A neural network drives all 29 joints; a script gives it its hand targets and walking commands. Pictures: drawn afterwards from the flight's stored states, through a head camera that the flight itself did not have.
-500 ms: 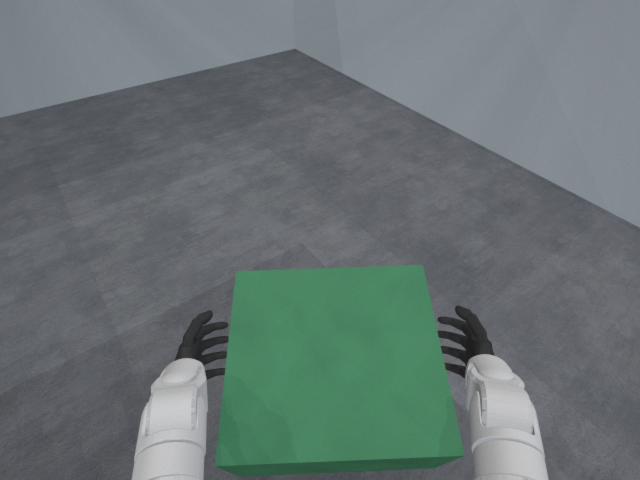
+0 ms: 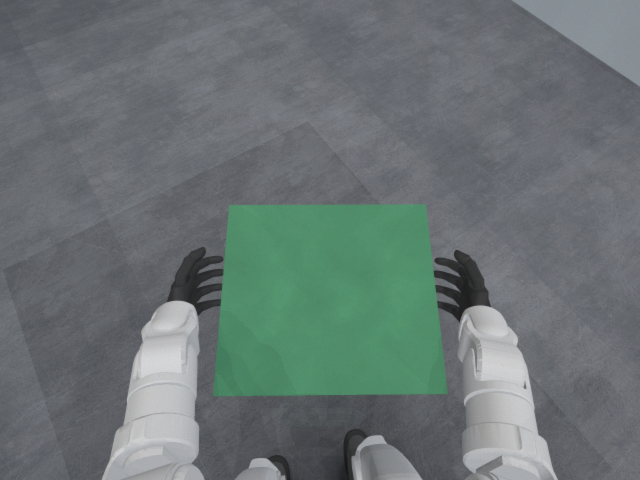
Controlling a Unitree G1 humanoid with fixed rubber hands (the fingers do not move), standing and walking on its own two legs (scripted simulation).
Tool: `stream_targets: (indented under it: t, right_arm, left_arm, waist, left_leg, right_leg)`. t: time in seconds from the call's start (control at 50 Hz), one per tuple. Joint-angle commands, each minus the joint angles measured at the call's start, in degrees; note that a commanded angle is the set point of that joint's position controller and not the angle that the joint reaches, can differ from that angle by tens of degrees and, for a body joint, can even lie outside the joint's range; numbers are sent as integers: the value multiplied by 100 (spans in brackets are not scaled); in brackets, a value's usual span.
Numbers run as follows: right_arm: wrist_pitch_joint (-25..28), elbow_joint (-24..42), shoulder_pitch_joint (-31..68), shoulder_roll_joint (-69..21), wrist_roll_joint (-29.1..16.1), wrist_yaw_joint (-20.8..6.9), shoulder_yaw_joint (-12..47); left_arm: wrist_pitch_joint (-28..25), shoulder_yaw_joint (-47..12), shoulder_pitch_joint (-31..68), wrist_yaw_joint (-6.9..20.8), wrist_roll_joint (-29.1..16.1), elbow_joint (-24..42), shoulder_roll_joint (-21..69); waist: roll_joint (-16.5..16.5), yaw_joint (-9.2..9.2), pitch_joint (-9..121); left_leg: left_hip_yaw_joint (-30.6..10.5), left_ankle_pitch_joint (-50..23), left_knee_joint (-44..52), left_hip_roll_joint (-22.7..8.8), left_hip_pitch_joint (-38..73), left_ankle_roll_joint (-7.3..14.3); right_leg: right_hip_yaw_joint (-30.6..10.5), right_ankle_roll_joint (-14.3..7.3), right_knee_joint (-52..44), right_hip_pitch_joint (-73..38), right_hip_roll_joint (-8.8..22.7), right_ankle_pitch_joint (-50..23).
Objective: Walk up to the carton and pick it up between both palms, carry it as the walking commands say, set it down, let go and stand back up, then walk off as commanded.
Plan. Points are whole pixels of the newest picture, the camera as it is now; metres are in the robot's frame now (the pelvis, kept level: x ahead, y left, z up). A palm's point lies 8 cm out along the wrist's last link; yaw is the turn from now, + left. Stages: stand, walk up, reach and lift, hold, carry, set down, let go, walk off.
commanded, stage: set down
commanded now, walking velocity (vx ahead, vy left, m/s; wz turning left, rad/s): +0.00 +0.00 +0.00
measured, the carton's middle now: (327, 302) +0.37 -0.04 -0.14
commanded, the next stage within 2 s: none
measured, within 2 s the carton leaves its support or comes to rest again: neither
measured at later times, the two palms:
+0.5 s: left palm (201, 300) +0.39 +0.16 -0.13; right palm (445, 306) +0.35 -0.22 -0.14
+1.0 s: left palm (214, 298) +0.42 +0.16 -0.22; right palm (427, 304) +0.38 -0.22 -0.22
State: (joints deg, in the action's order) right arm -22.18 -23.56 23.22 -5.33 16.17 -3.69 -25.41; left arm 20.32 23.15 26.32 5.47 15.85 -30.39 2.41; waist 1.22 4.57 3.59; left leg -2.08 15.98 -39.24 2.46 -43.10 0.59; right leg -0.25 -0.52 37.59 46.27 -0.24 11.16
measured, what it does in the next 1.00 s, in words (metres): lowers itself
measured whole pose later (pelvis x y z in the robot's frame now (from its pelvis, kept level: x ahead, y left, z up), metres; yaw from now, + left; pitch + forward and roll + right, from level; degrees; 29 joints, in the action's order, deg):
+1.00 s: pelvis -0.05 +0.01 -0.15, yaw +0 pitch +45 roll +0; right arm -24.3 -28.4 46.6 1.9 13.4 -4.1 -29.5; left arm 22.7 25.5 50.7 3.1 12.4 -33.8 -2.7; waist 2.5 3.9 12.7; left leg -0.1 25.4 -78.6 4.0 -98.3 1.4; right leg -1.2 0.7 75.3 101.1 0.4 19.3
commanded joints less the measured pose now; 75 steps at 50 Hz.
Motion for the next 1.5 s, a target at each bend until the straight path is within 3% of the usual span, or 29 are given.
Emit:
stream_targets:
  t: [0.0,0.5,0.96,1.48]
  right_arm:
    - [207,-130,2846,-4462,-964,-1528,3152]
    - [43,-91,4290,-4545,-1123,-1672,3177]
    - [-66,-479,5878,-3951,-1372,-1725,2828]
    - [54,-602,7009,-3525,-1826,-1435,2773]
  left_arm:
    - [-300,-2890,2878,1566,-874,51,4587]
    - [-34,-2996,4233,1766,-1092,78,4827]
    - [96,-2823,5727,1491,-1413,-373,4674]
    - [-23,-2899,6752,1155,-1812,-591,4213]
  waist:
    - [-24,19,3631]
    - [81,38,5341]
    - [227,147,6235]
    - [257,219,6966]
  left_leg:
    - [-215,-1102,189,375,121,49]
    - [93,-598,-1623,551,-2265,48]
    - [249,-117,-3046,596,-3422,-2]
    - [337,-131,-4546,680,-4785,-10]
  right_leg:
    - [-310,47,309,-2529,-356,-1969]
    - [-38,-3,2102,-421,-498,-1379]
    - [248,36,3568,1726,-562,-507]
    - [372,154,5003,2886,-545,-738]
